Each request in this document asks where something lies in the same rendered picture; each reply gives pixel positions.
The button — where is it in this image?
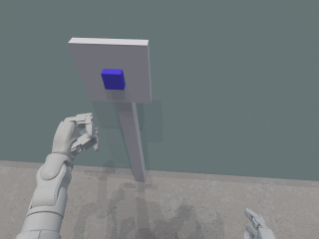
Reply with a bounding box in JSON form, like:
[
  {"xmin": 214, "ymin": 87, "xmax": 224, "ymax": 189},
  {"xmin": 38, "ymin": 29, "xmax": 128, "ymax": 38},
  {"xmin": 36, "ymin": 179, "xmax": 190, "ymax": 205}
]
[{"xmin": 101, "ymin": 69, "xmax": 126, "ymax": 91}]

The panel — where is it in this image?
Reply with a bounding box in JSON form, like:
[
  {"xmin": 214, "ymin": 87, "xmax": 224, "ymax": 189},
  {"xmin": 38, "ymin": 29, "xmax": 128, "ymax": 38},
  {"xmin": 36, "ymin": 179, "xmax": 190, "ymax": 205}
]
[{"xmin": 68, "ymin": 37, "xmax": 152, "ymax": 182}]

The right robot hand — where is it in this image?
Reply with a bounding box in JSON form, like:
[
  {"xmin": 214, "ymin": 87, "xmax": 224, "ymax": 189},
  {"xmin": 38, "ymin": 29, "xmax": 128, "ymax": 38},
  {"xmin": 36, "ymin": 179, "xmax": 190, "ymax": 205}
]
[{"xmin": 243, "ymin": 208, "xmax": 276, "ymax": 239}]

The left robot hand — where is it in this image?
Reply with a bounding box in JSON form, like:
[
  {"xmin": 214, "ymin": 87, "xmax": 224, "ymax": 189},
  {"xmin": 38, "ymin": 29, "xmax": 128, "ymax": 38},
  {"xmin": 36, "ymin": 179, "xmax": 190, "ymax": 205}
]
[{"xmin": 52, "ymin": 113, "xmax": 100, "ymax": 161}]

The left robot forearm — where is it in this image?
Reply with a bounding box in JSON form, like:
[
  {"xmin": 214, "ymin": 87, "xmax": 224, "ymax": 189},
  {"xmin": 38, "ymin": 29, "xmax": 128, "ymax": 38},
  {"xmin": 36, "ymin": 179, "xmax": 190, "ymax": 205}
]
[{"xmin": 15, "ymin": 152, "xmax": 74, "ymax": 239}]

